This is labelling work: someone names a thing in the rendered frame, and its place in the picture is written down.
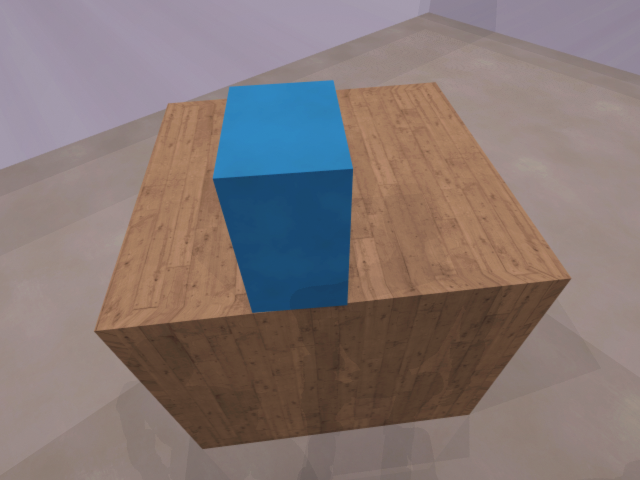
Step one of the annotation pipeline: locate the pedestal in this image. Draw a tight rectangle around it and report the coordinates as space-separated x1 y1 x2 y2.
94 82 571 449

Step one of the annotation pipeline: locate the carton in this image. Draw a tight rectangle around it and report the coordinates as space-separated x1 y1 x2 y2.
213 80 353 313

